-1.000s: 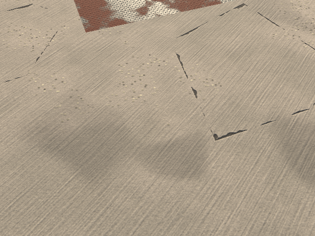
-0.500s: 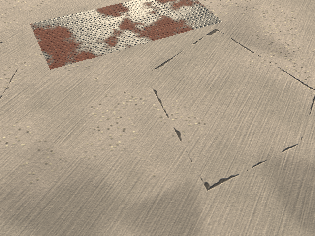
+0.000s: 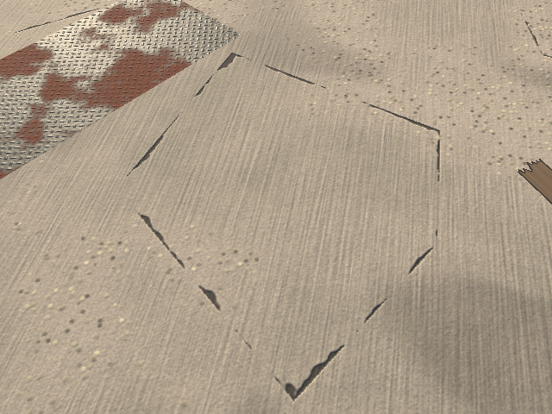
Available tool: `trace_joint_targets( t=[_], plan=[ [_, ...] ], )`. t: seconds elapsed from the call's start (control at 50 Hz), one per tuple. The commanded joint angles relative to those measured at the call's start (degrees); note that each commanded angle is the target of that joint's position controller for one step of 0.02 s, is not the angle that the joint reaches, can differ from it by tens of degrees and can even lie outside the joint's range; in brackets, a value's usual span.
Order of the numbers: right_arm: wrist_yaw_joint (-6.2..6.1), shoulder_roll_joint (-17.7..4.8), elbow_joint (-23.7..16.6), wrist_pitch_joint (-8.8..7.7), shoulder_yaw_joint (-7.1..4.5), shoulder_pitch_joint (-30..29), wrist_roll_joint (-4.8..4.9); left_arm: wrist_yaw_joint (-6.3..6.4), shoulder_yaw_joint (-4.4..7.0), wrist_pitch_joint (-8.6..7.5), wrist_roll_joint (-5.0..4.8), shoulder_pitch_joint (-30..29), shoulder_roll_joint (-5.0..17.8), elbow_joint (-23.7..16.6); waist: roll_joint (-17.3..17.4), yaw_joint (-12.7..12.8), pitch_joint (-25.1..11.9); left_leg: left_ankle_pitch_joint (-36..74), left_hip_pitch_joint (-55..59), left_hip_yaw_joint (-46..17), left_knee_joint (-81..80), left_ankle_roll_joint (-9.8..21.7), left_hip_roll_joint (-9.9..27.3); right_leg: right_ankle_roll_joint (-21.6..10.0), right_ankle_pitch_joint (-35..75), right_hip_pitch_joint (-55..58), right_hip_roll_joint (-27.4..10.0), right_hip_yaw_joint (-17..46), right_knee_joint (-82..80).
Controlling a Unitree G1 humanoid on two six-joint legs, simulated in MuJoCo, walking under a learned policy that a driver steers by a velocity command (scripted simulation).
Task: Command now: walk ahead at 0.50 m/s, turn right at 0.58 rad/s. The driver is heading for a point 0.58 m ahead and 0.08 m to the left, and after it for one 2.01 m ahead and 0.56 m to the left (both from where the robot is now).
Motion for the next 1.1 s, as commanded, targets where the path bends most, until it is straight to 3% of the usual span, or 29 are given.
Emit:
trace_joint_targets(
  t=[0.02, 0.1, 0.16, 0.2, 0.26, 0.32, 0.36, 0.38, 0.4, 0.42, 0.44, 0.46, 0.48, 0.5, 0.56, 0.6, 0.66, 0.74, 0.78, 0.82, 0.84, 0.86, 0.88, 0.9, 0.92, 0.94, 0.98, 1.02, 1.1],
  plan=[
    [-0.21, -6.9, -4.5, 0.02, -2.08, 1.9, -1.11, 0.68, 1.63, -1.52, 0.33, -1.2, 6.5, -5.1, -2.3, -1.8, -6.8, 4.0, -9.8, -3.0, -5.0, -0.8, 3.3, -12.3, 13.6, 11.3, -15.8, 22.1, -16.2],
    [-0.31, -4.0, -6.9, 0.96, -1.09, -5.5, -1.80, 2.13, 2.14, -1.56, -0.28, 2.9, 8.5, -3.5, -2.4, 0.1, -4.1, 15.6, -10.7, -1.2, -19.1, -3.1, 1.0, -10.1, 17.4, 7.3, -12.2, 16.1, -16.5],
    [0.54, -2.5, -7.8, 0.57, -0.31, -10.8, -1.17, 2.68, 1.87, -1.08, -0.59, 5.1, 8.1, -2.4, -5.0, 2.6, -3.9, 26.0, -7.2, -0.4, -32.5, -2.8, -1.5, -7.3, 11.6, 7.5, -10.1, 13.8, -15.6],
    [1.47, -2.4, -8.0, 0.07, -0.01, -13.3, -0.57, 2.65, 1.53, -1.26, -0.50, 7.4, 7.6, -1.1, -6.0, 4.6, -3.3, 30.6, -5.2, 0.4, -36.4, -2.1, -1.8, -6.8, 8.5, 9.0, -11.6, 14.1, -15.7],
    [2.36, -3.8, -9.6, -0.37, -0.23, -16.8, -0.19, 2.53, 1.41, -1.24, -0.24, 10.1, 8.0, 0.6, -6.1, 6.1, -1.7, 26.4, -9.5, 0.3, -39.4, 0.6, -1.7, -6.6, 10.4, 17.2, -15.5, 16.5, -13.0],
    [3.01, -4.9, -10.2, -0.50, -0.53, -15.7, 0.16, 2.74, 1.65, -0.63, 0.05, 10.2, 9.1, 1.6, -7.0, 5.0, -1.2, 17.6, -10.1, 1.6, -41.1, 3.9, -2.7, -5.2, 21.1, 24.2, -18.0, 16.3, -9.8],
    [2.90, -7.0, -7.8, -0.48, -1.85, -6.1, 0.03, 2.96, 1.53, -0.25, 0.22, 7.7, 9.4, 1.2, -6.8, -0.5, -7.3, 17.6, 3.8, 4.6, -43.3, 7.0, -6.3, -3.1, 41.7, 24.0, -15.0, 11.7, 0.6],
    [2.74, -9.3, -6.0, -0.39, -2.69, 3.0, -0.42, 3.17, 0.88, -0.26, 0.73, 6.4, 8.4, 0.2, -4.9, -4.7, -14.1, 21.8, 18.4, -0.5, -41.5, 10.3, -2.3, -1.4, 40.5, 17.7, -12.7, 9.1, 12.3],
    [2.65, -14.3, -5.5, -0.20, -3.94, 10.1, -1.09, 3.07, -0.26, -1.14, 1.26, 11.2, 5.1, -1.1, 6.6, -4.4, -22.4, 21.0, 40.1, -22.0, -41.6, 18.8, 9.8, 2.9, 19.0, -2.0, -4.9, 5.1, 33.4],
    [3.04, -12.6, -3.8, 0.29, -3.73, 12.5, 0.61, 2.64, -1.01, -2.26, 1.04, 12.6, 4.0, -1.2, 16.3, -4.2, -23.9, 9.9, 48.3, -42.0, -50.6, 23.5, 15.8, 5.2, -20.1, -17.5, 0.2, 6.4, 44.8],
    [2.74, -8.8, -4.4, 0.74, -2.63, 10.0, 1.35, 2.00, -0.28, -3.24, -0.24, 7.5, 8.1, -2.3, 9.7, -5.2, -16.1, 0.3, 44.1, -39.5, -52.6, 20.2, 14.4, 4.5, -18.5, -24.4, -3.8, 9.8, 48.2],
    [2.41, -7.4, -5.6, 1.32, -2.17, 6.6, 0.56, 1.61, -0.39, -3.88, -0.77, 2.0, 8.2, -3.7, 4.0, -4.9, -9.7, 1.8, 36.1, -32.4, -53.6, 17.9, 12.2, 4.1, -14.0, -25.2, -6.1, 8.5, 46.3],
    [2.38, -6.8, -6.1, 1.70, -1.83, 4.4, 0.02, 1.55, -0.46, -4.26, 0.28, -0.6, 7.5, -4.3, -0.6, -3.3, -5.0, 7.1, 28.2, -27.7, -55.1, 16.9, 9.8, 4.2, -11.0, -23.8, -7.8, 7.5, 41.3],
    [2.26, -6.0, -6.7, 1.73, -1.49, 3.1, -0.27, 1.71, -0.09, -4.23, 1.44, -0.6, 7.3, -4.5, -1.3, -1.6, -4.0, 12.7, 23.8, -24.7, -56.2, 16.2, 7.9, 4.6, -8.7, -20.8, -9.3, 7.3, 36.7],
    [1.69, -6.7, -6.9, 1.84, -1.64, 2.2, -0.08, 2.17, -0.32, -3.38, 1.93, 1.4, 5.3, -4.5, 2.6, 0.8, -4.6, 22.4, 17.4, -19.3, -57.8, 16.6, 4.9, 7.1, -7.2, -15.8, -9.7, 5.4, 29.2],
    [1.03, -8.3, -6.3, 1.91, -2.20, 3.5, 0.23, 2.61, -0.76, -2.92, 1.91, -1.9, 4.2, -5.4, 2.6, 0.1, -3.8, 25.4, 14.5, -16.3, -58.3, 16.3, 3.7, 8.6, -2.7, -15.3, -9.0, 4.3, 22.3],
    [0.03, -9.6, -5.0, 3.03, -2.78, 5.6, 0.62, 2.64, -1.29, -3.08, 2.07, -8.2, 2.7, -6.7, 3.4, -1.7, -3.6, 37.4, 11.0, -11.4, -54.4, 12.7, -0.1, 9.4, 8.3, -9.5, -5.5, 3.3, 9.9],
    [-1.13, -9.0, -3.7, 5.25, -2.90, 9.2, 1.17, 1.90, -0.85, -3.12, 1.17, -13.0, 3.4, -7.6, 5.1, -3.2, -5.9, 35.2, 14.2, -15.4, -48.6, 9.7, -0.2, 8.8, 12.6, -5.2, -1.7, 4.5, 1.7],
    [-1.65, -8.8, -4.5, 6.02, -3.04, 8.1, 1.01, 1.67, -0.10, -3.34, 1.15, -12.4, 5.0, -7.5, 5.8, -2.0, -6.4, 32.9, 17.4, -19.8, -44.8, 8.8, 0.5, 7.7, 9.9, -3.8, -1.6, 6.3, -1.8],
    [-1.92, -7.9, -6.4, 6.40, -2.92, 4.3, 0.98, 1.84, 0.59, -3.94, 1.54, -7.7, 6.2, -6.4, 6.2, 1.4, -8.1, 31.7, 17.6, -20.7, -38.0, 6.4, -1.5, 5.5, 14.9, 3.4, -3.4, 6.0, -8.2],
    [-1.74, -5.4, -8.0, 6.17, -2.11, 3.7, 0.32, 2.34, 1.21, -4.12, 2.53, -3.0, 8.9, -6.0, 2.6, 3.0, -14.0, 24.8, 12.7, -18.2, -27.6, 4.2, -4.5, 2.1, 26.6, 15.9, -11.0, 10.6, -6.7],
    [-1.45, -1.1, -7.6, 5.90, -0.96, 12.8, -0.67, 2.99, 1.34, -3.30, 3.51, -0.8, 11.2, -6.4, -11.6, -0.7, -20.7, -13.7, -0.9, -12.0, -12.4, 0.6, -11.7, -6.2, 52.1, 33.2, -26.3, 24.7, -1.4],
    [-1.03, -5.7, -7.1, 5.89, -1.00, 19.4, 0.36, 2.67, 1.55, -1.99, 1.89, 1.6, 10.1, -5.3, -18.2, -1.0, -27.4, -22.5, -7.9, -9.0, -0.9, -1.0, -9.8, -13.2, 43.1, 37.6, -34.8, 37.3, -1.9],
    [-1.22, -9.8, -6.0, 6.73, -2.36, 16.2, 0.93, 2.79, 0.80, -1.23, 1.35, -0.8, 6.7, -6.5, -10.1, 0.2, -22.1, -17.1, -10.7, -8.5, 4.4, -3.0, -6.9, -11.5, 31.2, 32.0, -30.6, 33.5, -4.4],
    [-1.51, -11.0, -7.0, 7.81, -2.97, 10.7, 0.93, 3.03, 0.07, -0.41, 1.33, -3.2, 4.7, -7.0, -6.4, 0.9, -16.5, -12.5, -12.3, -6.1, 5.4, -4.3, -5.6, -8.6, 24.0, 26.4, -26.6, 26.1, -5.8],
    [-1.81, -10.6, -7.5, 8.97, -3.22, 8.4, 0.83, 3.11, -0.43, 0.31, 1.48, -5.7, 4.1, -7.0, -5.0, 0.3, -12.4, -9.9, -11.7, -5.2, 4.6, -5.1, -4.3, -7.3, 19.9, 20.0, -23.6, 21.4, -7.6],
    [-1.87, -7.6, -8.4, 10.30, -2.75, 8.0, 0.77, 3.23, -0.04, 0.97, 2.23, -8.6, 5.7, -6.3, -7.9, -1.5, -7.3, -6.0, -6.4, -2.2, 0.4, -5.4, -3.1, -6.4, 15.3, 8.6, -19.2, 13.8, -11.8],
    [-1.88, -5.3, -8.9, 10.33, -2.26, 8.0, 0.56, 3.32, 0.32, 0.93, 2.44, -8.9, 6.1, -5.4, -9.2, -1.6, -7.4, -4.5, -3.9, -0.3, -4.3, -5.3, -3.0, -7.4, 16.9, 7.2, -18.6, 9.7, -13.3],
    [-1.11, -4.8, -11.0, 10.09, -1.71, 3.6, 0.05, 3.68, 1.13, 1.37, 1.64, -9.3, 7.9, -4.2, -8.3, -0.4, -10.0, 0.2, -0.4, 0.4, -14.4, -4.1, -0.5, -8.8, 16.5, 8.8, -21.6, 6.6, -13.9]
  ],
)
